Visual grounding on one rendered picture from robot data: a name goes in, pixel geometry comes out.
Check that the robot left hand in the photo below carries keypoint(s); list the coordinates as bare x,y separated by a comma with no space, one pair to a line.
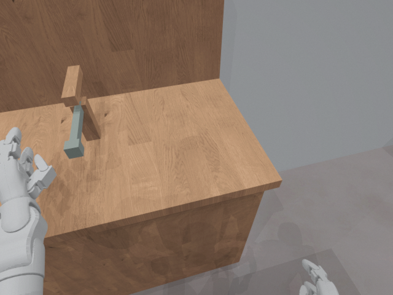
17,177

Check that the tap lever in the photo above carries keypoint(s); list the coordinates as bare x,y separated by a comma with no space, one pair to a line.
74,148

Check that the counter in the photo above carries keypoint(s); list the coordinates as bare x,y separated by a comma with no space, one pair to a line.
172,175

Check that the robot left forearm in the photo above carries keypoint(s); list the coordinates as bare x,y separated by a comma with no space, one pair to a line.
22,250

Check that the robot right hand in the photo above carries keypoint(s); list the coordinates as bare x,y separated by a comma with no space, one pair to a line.
319,277

